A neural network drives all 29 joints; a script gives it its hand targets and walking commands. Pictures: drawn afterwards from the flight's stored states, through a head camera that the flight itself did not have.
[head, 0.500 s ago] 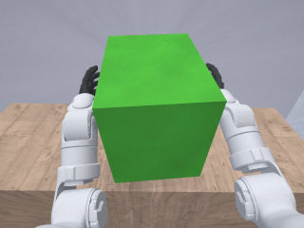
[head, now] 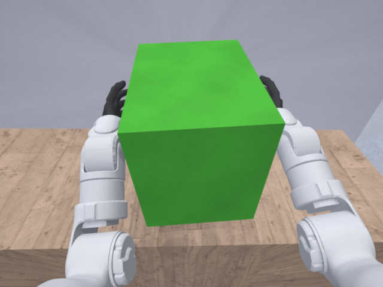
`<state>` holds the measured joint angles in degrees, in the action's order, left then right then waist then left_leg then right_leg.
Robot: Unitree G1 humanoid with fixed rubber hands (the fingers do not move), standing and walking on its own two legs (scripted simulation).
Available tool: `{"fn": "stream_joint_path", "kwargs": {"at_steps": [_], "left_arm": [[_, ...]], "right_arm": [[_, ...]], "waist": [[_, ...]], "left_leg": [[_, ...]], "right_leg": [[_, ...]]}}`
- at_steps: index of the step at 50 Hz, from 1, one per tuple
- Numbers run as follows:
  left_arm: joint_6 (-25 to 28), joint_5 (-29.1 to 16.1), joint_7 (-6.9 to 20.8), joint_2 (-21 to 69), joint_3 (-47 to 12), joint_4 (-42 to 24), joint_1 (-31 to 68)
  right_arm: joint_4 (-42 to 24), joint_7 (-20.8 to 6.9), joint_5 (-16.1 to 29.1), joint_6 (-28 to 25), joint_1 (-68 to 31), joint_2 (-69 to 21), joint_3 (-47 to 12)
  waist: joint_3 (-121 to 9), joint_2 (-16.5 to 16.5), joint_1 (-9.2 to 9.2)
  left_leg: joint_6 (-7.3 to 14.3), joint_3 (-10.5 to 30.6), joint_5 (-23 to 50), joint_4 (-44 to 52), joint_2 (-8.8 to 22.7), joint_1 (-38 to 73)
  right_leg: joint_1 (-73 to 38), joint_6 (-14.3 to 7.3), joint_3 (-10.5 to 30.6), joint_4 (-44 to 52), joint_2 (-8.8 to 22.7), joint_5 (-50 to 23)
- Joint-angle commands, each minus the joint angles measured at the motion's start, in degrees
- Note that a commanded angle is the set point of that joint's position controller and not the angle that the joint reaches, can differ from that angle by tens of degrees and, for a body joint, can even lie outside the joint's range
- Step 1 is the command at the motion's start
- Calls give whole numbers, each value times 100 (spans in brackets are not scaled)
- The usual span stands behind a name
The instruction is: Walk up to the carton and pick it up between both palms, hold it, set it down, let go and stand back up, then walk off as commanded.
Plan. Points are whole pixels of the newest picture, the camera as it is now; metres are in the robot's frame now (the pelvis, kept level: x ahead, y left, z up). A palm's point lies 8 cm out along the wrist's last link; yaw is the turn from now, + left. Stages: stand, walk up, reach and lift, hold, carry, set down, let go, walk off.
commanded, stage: hold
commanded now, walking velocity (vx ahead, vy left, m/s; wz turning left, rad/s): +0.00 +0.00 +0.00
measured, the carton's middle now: (194, 128) +0.39 -0.01 +0.18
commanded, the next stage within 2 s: none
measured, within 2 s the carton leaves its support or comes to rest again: neither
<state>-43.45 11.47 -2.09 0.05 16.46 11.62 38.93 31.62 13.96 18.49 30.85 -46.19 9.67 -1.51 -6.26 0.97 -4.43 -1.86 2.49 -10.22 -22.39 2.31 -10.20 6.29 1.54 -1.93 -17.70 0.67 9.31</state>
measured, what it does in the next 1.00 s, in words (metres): stands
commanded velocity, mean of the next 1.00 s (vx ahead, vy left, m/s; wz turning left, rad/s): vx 0.00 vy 0.00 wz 0.00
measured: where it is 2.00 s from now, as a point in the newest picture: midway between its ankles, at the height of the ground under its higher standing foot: outside the picture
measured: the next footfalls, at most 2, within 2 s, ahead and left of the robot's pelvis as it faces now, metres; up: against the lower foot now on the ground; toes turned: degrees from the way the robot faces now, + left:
none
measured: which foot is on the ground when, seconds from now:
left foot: down 0.00-1.00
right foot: down 0.00-1.00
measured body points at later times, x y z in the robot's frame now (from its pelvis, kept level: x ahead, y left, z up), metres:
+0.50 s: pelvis -0.02 +0.00 +0.00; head -0.09 +0.02 +0.44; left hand +0.34 +0.16 +0.22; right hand +0.35 -0.15 +0.22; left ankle +0.02 +0.14 -0.75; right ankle +0.00 -0.13 -0.75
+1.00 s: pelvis +0.00 +0.00 +0.00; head -0.06 +0.02 +0.45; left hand +0.38 +0.15 +0.21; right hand +0.38 -0.16 +0.22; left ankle +0.02 +0.14 -0.75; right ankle +0.00 -0.13 -0.75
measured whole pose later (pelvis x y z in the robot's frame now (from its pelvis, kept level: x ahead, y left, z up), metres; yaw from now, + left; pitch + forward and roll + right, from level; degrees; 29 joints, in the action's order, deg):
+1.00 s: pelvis +0.00 +0.00 +0.00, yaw +0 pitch -2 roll -1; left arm -44.1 11.7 -2.1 0.1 16.5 11.2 38.6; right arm 33.0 13.5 19.4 30.1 -45.9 8.6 0.3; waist -6.3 0.8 -5.0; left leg -1.9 2.6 -10.1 -22.4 2.3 -10.2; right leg 6.2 1.4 -1.9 -17.7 0.7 9.2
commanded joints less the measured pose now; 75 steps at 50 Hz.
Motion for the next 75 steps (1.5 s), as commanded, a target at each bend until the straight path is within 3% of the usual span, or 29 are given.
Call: {"fn": "stream_joint_path", "kwargs": {"at_steps": [1, 3, 5, 8, 9, 10, 12, 15, 17, 18, 19, 25, 26, 31, 32, 36, 38, 39, 44, 45, 46, 53, 54, 60, 61, 62, 64, 73, 75], "left_arm": [[144, -995, 867, 3116, -3242, -1901, 3376], [43, -1002, 879, 3107, -3395, -2292, 3330], [65, -1017, 867, 3287, -3509, -2434, 3472], [49, -1034, 887, 3300, -3505, -1983, 3845], [98, -1114, 846, 3383, -3602, -2361, 3718], [80, -1085, 836, 3289, -3601, -2113, 3897], [95, -1109, 807, 3350, -3437, -1789, 3743], [178, -1056, 709, 3396, -3316, -1590, 4340], [130, -817, 739, 3277, -2993, -849, 4182], [184, -893, 762, 3441, -3000, -1180, 4222], [182, -794, 769, 3299, -2853, -668, 4321], [373, -971, 817, 3398, -2880, -552, 4813], [339, -771, 805, 3265, -2592, -25, 4655], [381, -832, 882, 3316, -2564, 217, 4511], [447, -946, 888, 3408, -2763, -204, 4602], [522, -992, 803, 3434, -2800, -330, 4719], [524, -1059, 773, 3441, -2916, -830, 4517], [478, -923, 785, 3271, -2768, -356, 4464], [388, -966, 782, 3328, -2940, -913, 4132], [344, -890, 797, 3183, -2891, -767, 4157], [324, -916, 798, 3289, -2974, -1084, 3746], [166, -1020, 798, 3187, -3346, -1923, 3395], [72, -891, 825, 3107, -3184, -1562, 3254], [53, -1075, 833, 3315, -3591, -2081, 3462], [38, -932, 872, 3195, -3298, -1526, 3584], [104, -979, 876, 3216, -3336, -2097, 3596], [123, -1031, 866, 3228, -3402, -2116, 3805], [227, -831, 841, 3234, -2827, -840, 4770], [286, -794, 827, 3172, -2683, -794, 4650]], "right_arm": [[-3230, -136, 1371, -180, -3904, -3933, -2539], [-3172, -138, 1385, -45, -3527, -3783, -2445], [-3205, -188, 1362, -82, -3604, -3966, -2387], [-3253, -255, 1195, -98, -4171, -3929, -2238], [-3556, -288, 1237, -190, -4209, -3939, -2286], [-3179, -314, 1103, -123, -4223, -3784, -2127], [-3465, -392, 1077, -239, -4588, -3891, -2157], [-2655, -542, 926, -219, -4644, -3902, -1824], [-2285, -591, 631, -247, -4770, -3895, -1703], [-2443, -632, 662, -346, -4788, -4062, -1695], [-2027, -665, 622, -287, -4854, -3895, -1601], [-1668, -824, 349, -483, -5121, -4127, -1281], [-1316, -844, 244, -430, -5075, -4024, -1194], [-1217, -809, 182, -477, -5186, -3975, -1144], [-1307, -805, 205, -498, -4962, -4049, -1165], [-1448, -801, 361, -549, -5148, -4210, -1406], [-1885, -725, 537, -541, -5007, -4254, -1677], [-1645, -679, 495, -460, -4994, -4112, -1606], [-2550, -528, 910, -491, -5050, -4157, -2131], [-2249, -495, 913, -372, -4859, -4019, -2055], [-2763, -478, 1008, -433, -4813, -4107, -2256], [-3304, -197, 1398, -190, -4069, -3958, -2670], [-3146, -188, 1376, -158, -4066, -3838, -2489], [-3338, -203, 1306, -104, -4054, -3854, -2388], [-2867, -248, 1140, -7, -3998, -3760, -2144], [-3193, -284, 1118, -134, -4008, -3973, -2291], [-2937, -306, 1053, -98, -3864, -3934, -2139], [-1576, -698, 511, -210, -4775, -4034, -1430], [-1409, -792, 467, -270, -4683, -4099, -1314]], "waist": [[-2835, -314, -159], [-2670, -431, -334], [-2866, -601, -210], [-2553, -523, -235], [-2938, -508, -188], [-2498, -524, -245], [-2619, -306, -3], [-2291, -556, -50], [-1734, -311, 100], [-2187, -275, 87], [-1781, -324, 63], [-1929, -307, 15], [-1517, -245, 58], [-1563, -161, -97], [-1729, -261, -187], [-2031, -274, -51], [-2491, -301, -78], [-2151, -204, -57], [-2574, -160, -16], [-2265, -235, -13], [-2745, -130, 60], [-2922, -255, -81], [-2593, -267, -88], [-2760, -476, -264], [-2098, -373, -214], [-2736, -216, -130], [-2555, -416, -184], [-1657, -350, 0], [-1830, -304, 18]], "left_leg": [[-175, -74, 2500, -160, -723, 1386], [-231, -56, 2673, -172, -707, 1379], [-278, -44, 2733, -140, -644, 1385], [-174, -71, 1861, -44, -613, 1193], [-227, -73, 2329, -118, -605, 1366], [-219, -69, 2010, -12, -558, 1245], [-170, -136, 1903, 47, -563, 1199], [-177, -133, 1263, 157, -498, 1203], [-13, -203, 554, 374, -494, 820], [-12, -226, 794, 338, -476, 923], [30, -182, 269, 452, -471, 750], [104, -244, -115, 555, -470, 591], [151, -267, -467, 660, -481, 415], [183, -267, -369, 681, -468, 558], [143, -271, -53, 616, -479, 635], [131, -235, 115, 547, -505, 739], [53, -208, 987, 353, -545, 1070], [74, -189, 749, 381, -571, 969], [34, -164, 1643, 119, -606, 1246], [65, -183, 1415, 167, -629, 1212], [48, -204, 1733, 85, -641, 1246], [-151, -79, 2698, -198, -696, 1470], [-134, -74, 2353, -99, -709, 1262], [-266, -47, 2464, -124, -651, 1337], [-203, -63, 1706, 25, -620, 1017], [-182, -145, 2211, -31, -631, 1277], [-202, -129, 2117, 2, -584, 1295], [30, -263, 6, 533, -487, 633], [97, -262, -20, 558, -501, 638]], "right_leg": [[-1704, 366, 98, -89, -510, -3301], [-1611, 347, 65, -105, -561, -3412], [-1499, 308, 54, -98, -603, -2988], [-1166, 223, 90, -16, -502, -2039], [-1259, 224, 34, -52, -580, -2321], [-1008, 164, 8, 36, -591, -1856], [-962, 199, 18, 101, -589, -1639], [-464, 96, -16, 146, -569, -795], [-314, 100, -14, 277, -534, -88], [-443, 93, -23, 189, -552, -413], [-223, 89, 13, 278, -495, 105], [-101, 18, -11, 212, -501, 412], [-27, 23, 1, 310, -459, 745], [-200, 36, 38, 369, -436, 550], [-248, 79, 68, 322, -426, 271], [-245, 97, 25, 314, -449, 168], [-611, 154, -23, 186, -481, -754], [-519, 165, -20, 287, -492, -455], [-931, 250, 29, 145, -508, -1559], [-842, 230, 40, 237, -501, -1295], [-1113, 252, 34, 135, -543, -1714], [-1645, 350, 70, -71, -566, -3247], [-1550, 337, 98, -22, -532, -2964], [-1449, 252, 38, -37, -597, -2762], [-1176, 228, 90, 72, -519, -1937], [-1353, 308, 68, 6, -559, -2380], [-1140, 232, 6, 27, -589, -2128], [-236, 110, 21, 250, -463, 273], [-247, 97, 18, 228, -484, 280]]}}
